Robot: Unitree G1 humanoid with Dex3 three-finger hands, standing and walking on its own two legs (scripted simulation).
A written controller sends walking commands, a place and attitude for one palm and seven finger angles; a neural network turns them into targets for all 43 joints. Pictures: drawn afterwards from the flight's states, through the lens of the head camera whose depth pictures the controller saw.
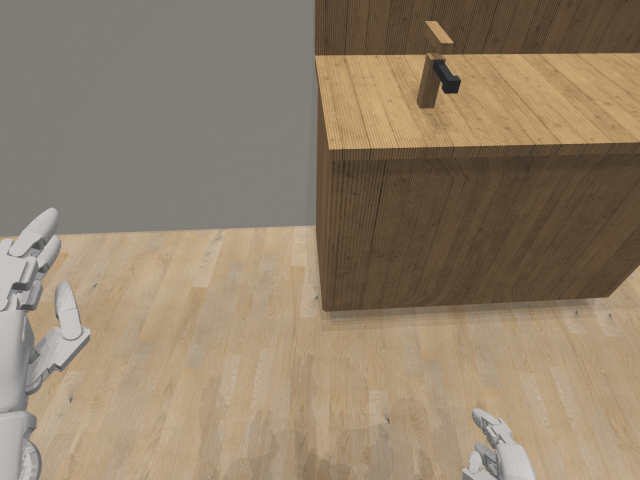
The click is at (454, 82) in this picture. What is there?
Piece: tap's lever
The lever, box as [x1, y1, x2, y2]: [442, 76, 460, 93]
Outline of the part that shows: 445,76 442,85 443,91 445,93 457,92 460,82 459,78 457,76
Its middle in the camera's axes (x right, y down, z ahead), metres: +0.28 -0.33 +0.82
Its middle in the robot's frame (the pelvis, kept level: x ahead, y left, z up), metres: +0.86 -0.22 +0.11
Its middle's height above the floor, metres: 0.88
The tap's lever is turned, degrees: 0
